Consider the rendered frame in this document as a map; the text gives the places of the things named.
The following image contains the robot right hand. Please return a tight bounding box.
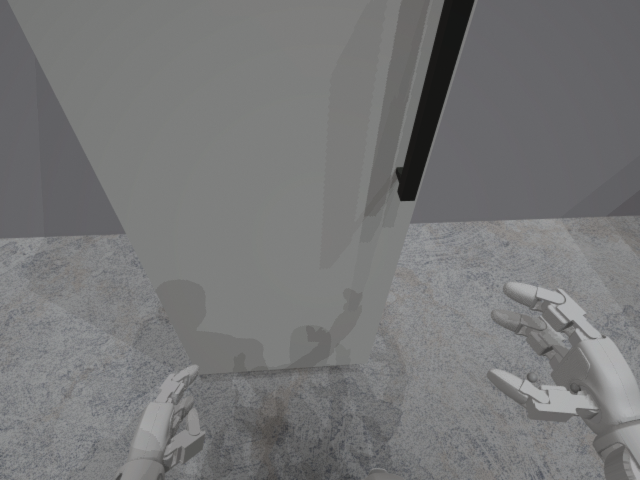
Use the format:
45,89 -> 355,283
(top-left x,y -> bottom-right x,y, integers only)
487,282 -> 640,435

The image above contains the left robot forearm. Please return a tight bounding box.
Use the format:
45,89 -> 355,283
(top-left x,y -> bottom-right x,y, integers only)
113,459 -> 165,480

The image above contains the robot left hand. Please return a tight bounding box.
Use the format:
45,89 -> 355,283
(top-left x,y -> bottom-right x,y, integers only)
127,364 -> 205,473

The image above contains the right robot forearm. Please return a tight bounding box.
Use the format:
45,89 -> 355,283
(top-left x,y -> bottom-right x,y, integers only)
592,420 -> 640,480

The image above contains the fridge door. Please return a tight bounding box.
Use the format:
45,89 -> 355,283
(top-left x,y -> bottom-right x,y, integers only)
7,0 -> 478,375

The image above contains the handle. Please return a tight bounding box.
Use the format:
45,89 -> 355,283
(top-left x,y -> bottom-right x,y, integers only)
396,0 -> 475,201

